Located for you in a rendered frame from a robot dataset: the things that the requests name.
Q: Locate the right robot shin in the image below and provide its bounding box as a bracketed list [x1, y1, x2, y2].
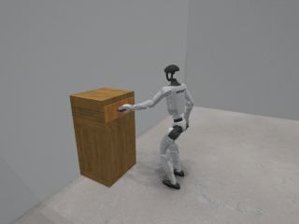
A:
[168, 145, 181, 172]

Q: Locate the right robot forearm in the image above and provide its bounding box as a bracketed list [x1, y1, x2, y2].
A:
[183, 105, 193, 120]

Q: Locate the right robot thigh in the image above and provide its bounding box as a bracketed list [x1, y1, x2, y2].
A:
[169, 123, 189, 152]

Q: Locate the left robot forearm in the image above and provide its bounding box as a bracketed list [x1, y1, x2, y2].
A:
[129, 100, 151, 111]

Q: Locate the robot right upper arm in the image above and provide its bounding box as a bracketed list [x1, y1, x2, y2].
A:
[181, 83, 194, 107]

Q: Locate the robot left hand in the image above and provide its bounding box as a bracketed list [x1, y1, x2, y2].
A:
[118, 104, 130, 114]

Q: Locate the robot left upper arm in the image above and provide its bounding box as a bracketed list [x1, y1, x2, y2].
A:
[149, 86, 172, 108]

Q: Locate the drawer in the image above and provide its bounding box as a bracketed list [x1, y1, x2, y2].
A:
[104, 96, 134, 123]

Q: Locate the cabinet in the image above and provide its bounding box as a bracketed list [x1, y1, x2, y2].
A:
[69, 88, 136, 188]

